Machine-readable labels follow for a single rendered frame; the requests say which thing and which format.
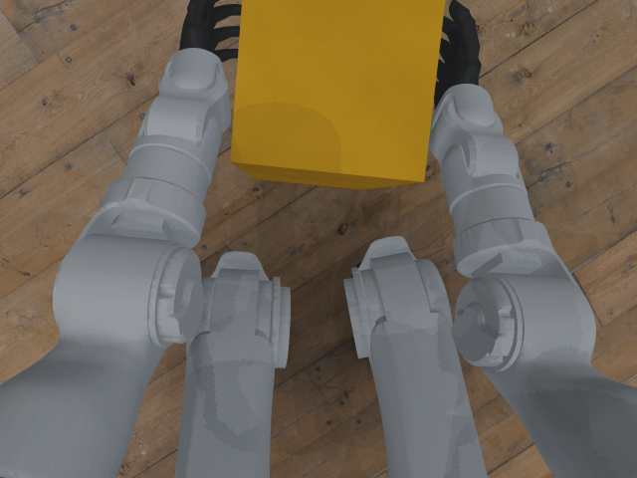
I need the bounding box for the right robot upper arm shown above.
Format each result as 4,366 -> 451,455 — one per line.
451,273 -> 637,478

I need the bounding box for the robot left forearm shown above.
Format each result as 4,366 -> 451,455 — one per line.
53,48 -> 231,324

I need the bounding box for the carton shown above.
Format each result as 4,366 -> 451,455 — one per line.
230,0 -> 445,190

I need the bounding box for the left robot hand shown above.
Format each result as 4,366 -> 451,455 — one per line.
179,0 -> 242,62

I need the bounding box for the robot right forearm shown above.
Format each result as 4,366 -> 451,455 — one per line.
428,84 -> 596,337

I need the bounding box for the left robot upper arm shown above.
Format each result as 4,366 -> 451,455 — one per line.
0,234 -> 205,478

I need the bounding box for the left robot thigh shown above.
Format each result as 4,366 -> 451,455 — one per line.
174,268 -> 291,478

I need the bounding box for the robot left shin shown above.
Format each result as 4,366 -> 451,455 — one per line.
186,251 -> 270,358

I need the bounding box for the right robot hand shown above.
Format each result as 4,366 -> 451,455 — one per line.
434,0 -> 482,110

